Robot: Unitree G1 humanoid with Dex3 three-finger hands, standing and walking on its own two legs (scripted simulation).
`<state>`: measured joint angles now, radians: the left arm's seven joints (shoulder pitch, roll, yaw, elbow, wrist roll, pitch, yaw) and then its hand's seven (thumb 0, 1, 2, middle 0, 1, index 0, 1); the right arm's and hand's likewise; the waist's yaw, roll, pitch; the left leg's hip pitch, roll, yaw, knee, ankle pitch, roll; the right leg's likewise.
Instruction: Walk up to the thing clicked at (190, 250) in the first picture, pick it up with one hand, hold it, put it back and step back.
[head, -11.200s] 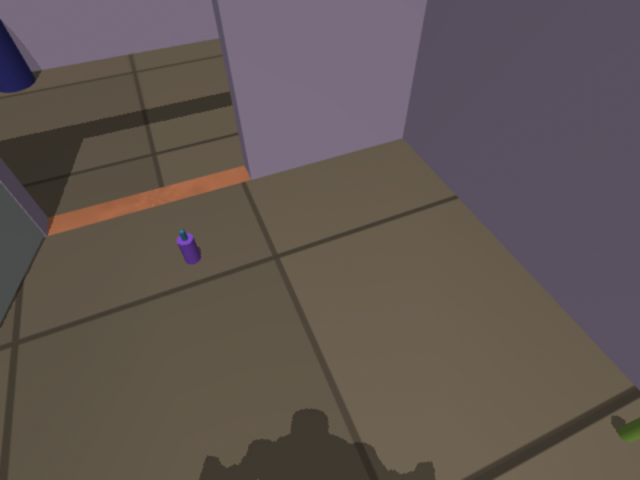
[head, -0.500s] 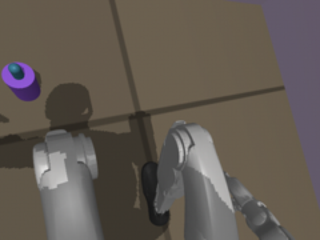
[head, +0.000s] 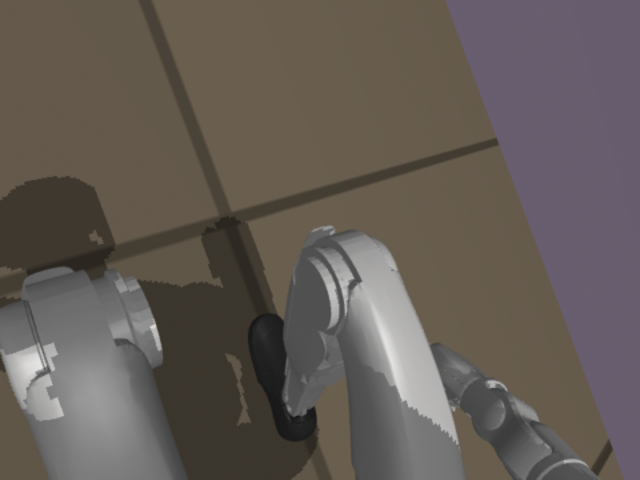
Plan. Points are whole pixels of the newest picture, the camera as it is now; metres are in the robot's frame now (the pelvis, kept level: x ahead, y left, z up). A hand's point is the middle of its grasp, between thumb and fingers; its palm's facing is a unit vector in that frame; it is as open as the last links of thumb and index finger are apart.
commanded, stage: close in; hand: left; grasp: from the side
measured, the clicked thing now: out of the picture +0.46 +0.29 -0.20
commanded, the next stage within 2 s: rest palm in 0.14 s
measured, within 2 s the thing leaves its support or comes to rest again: leaves its support in 1.60 s
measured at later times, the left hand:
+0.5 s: hand out of the picture +0.42 +0.29 -0.18, palm faces +0.35 -0.94 -0.01, open 15.3 cm
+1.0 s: hand out of the picture +0.44 +0.29 -0.18, palm faces +0.35 -0.94 -0.01, open 8.3 cm
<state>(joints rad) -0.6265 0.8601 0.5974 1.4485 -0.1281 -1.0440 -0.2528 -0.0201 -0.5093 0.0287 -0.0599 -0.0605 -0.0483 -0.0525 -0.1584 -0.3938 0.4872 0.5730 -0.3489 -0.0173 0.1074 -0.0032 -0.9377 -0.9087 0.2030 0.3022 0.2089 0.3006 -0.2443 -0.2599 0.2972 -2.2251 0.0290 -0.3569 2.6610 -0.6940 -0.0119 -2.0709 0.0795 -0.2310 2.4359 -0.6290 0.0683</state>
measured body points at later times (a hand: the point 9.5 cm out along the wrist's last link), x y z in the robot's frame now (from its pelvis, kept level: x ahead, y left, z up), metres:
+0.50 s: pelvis +0.00 +0.00 +0.00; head +0.23 +0.18 +0.33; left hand +0.40 +0.34 -0.17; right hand +0.17 -0.24 -0.04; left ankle +0.08 +0.13 -0.25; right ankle +0.14 -0.12 -0.25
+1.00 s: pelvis +0.00 +0.00 +0.00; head +0.24 +0.19 +0.33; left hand +0.42 +0.34 -0.17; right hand +0.17 -0.24 -0.03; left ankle +0.08 +0.13 -0.25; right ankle +0.14 -0.12 -0.25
